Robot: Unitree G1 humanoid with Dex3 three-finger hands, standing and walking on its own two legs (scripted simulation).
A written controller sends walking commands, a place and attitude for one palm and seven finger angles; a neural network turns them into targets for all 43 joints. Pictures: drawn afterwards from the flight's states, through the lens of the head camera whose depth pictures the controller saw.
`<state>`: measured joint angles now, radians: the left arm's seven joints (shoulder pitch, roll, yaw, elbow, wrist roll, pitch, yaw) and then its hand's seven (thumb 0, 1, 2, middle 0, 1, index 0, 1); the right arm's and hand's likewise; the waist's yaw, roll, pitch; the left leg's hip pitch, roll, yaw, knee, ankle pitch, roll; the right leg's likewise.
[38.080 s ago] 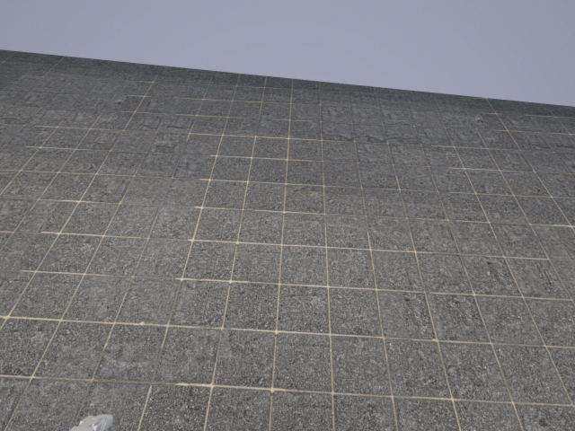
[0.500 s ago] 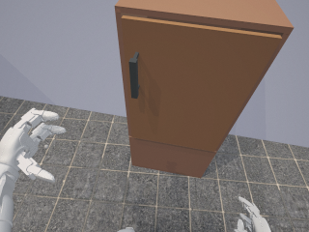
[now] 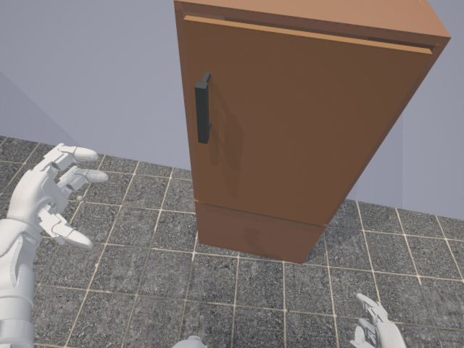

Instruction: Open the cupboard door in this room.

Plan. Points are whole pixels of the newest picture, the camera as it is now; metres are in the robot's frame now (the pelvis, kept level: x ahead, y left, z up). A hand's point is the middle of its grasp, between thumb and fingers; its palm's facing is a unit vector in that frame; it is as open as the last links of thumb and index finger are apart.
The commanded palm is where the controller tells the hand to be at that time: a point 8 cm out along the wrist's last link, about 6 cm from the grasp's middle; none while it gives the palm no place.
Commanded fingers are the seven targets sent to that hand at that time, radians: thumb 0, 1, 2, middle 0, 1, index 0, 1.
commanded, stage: move the hooked fingers beside the handle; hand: left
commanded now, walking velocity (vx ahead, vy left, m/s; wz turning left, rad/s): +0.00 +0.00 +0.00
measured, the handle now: (205, 109) +0.57 +0.09 +0.08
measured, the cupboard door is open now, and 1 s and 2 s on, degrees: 0 0 0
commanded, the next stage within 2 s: none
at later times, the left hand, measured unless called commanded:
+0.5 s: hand (120, 160) +0.41 +0.23 +0.09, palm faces -0.14 -0.99 +0.01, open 14.0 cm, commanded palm +0.39 +0.28 +0.09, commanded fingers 0.00 -0.50 0.30 -0.30 -1.20 -0.30 -1.20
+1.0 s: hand (149, 137) +0.47 +0.19 +0.09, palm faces -0.13 -0.99 +0.01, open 14.0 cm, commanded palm +0.46 +0.24 +0.08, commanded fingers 0.00 -0.50 0.30 -0.30 -1.20 -0.30 -1.20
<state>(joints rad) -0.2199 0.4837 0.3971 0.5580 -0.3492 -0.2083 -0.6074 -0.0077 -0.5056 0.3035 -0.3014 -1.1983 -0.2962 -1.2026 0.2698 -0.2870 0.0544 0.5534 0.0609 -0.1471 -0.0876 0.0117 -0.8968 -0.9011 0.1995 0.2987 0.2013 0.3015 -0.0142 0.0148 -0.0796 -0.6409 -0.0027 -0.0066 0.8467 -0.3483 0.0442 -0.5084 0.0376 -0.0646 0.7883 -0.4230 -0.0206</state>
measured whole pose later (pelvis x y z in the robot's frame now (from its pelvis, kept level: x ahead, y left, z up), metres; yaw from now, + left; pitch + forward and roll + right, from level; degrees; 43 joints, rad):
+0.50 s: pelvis +0.01 +0.00 +0.00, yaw -2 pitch +12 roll -2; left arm -0.47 0.49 0.36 0.79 -0.28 -0.25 -0.53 -0.01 -0.50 0.30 -0.30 -1.20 -0.30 -1.20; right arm 0.34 -0.28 0.04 0.58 0.06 -0.04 -0.06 0.01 -0.90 -0.90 0.20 0.30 0.20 0.30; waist -0.07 0.01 -0.09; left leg -0.69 0.01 0.02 0.86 -0.37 0.05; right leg -0.58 0.04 -0.04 0.81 -0.44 -0.02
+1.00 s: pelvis +0.01 +0.00 -0.01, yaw -2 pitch +15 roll -2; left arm -0.75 0.50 0.34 1.07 -0.19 -0.31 -0.43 -0.01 -0.50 0.30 -0.30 -1.20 -0.30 -1.20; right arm 0.36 -0.28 0.04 0.61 0.04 0.03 -0.03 0.01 -0.90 -0.90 0.20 0.30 0.20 0.30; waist -0.12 0.01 -0.10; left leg -0.78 0.02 0.02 0.91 -0.38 0.04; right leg -0.67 0.05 -0.04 0.86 -0.45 -0.02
